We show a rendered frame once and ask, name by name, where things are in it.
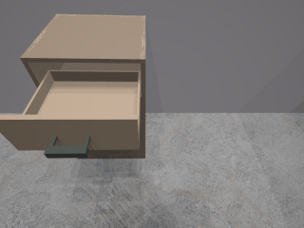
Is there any drawer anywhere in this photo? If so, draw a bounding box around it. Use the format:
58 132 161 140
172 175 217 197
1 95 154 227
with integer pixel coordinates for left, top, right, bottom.
0 69 141 151

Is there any handle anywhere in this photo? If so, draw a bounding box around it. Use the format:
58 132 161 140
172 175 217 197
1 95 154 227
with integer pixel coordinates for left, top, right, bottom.
44 135 91 159

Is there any cabinet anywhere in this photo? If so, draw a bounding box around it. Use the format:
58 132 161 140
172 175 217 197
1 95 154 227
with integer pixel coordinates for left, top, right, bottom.
20 13 146 160

